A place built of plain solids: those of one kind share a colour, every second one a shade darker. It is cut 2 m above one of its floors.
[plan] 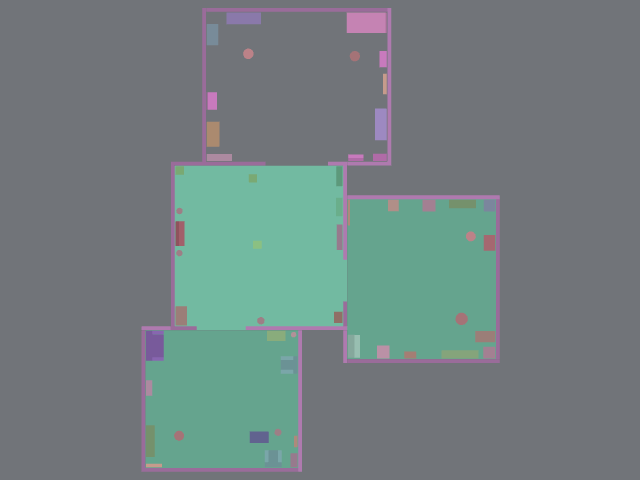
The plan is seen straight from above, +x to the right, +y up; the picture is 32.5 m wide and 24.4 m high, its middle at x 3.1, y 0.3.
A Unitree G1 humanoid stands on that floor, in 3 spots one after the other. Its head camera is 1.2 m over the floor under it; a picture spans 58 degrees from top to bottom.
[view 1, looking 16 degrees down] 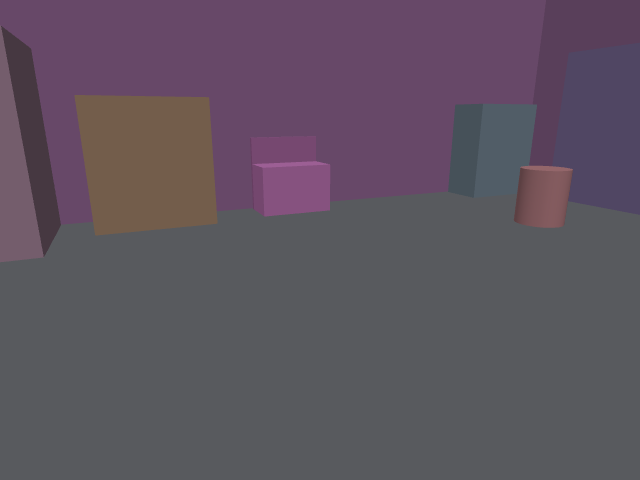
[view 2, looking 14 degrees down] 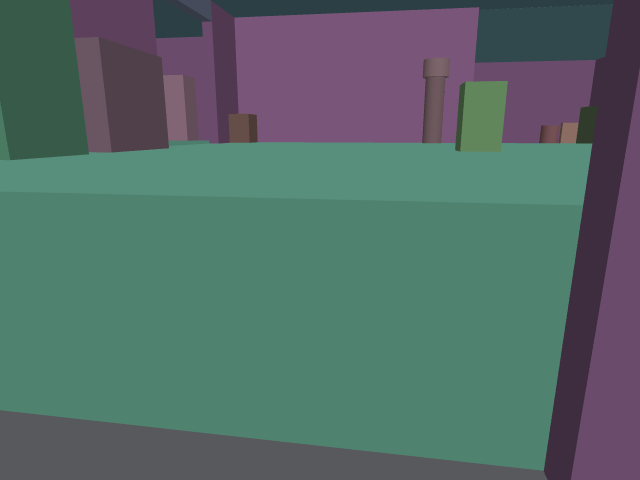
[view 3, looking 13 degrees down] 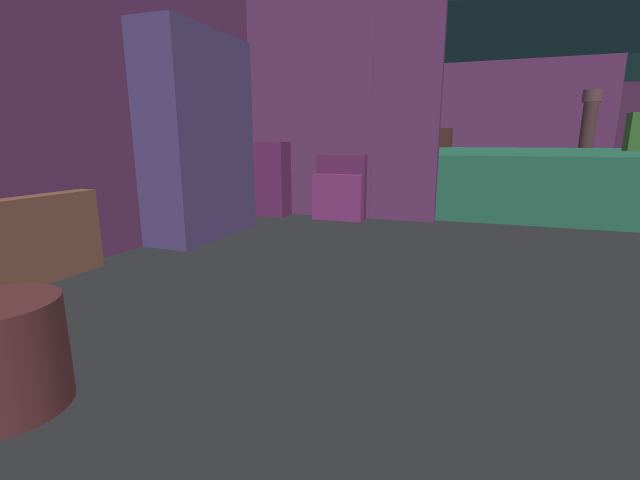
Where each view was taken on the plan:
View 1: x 2.93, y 5.42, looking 156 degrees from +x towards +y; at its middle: ground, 4.35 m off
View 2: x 0.93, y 5.52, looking -81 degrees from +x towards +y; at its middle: floor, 1.50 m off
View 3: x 2.93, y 10.83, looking -70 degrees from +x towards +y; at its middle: ground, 5.33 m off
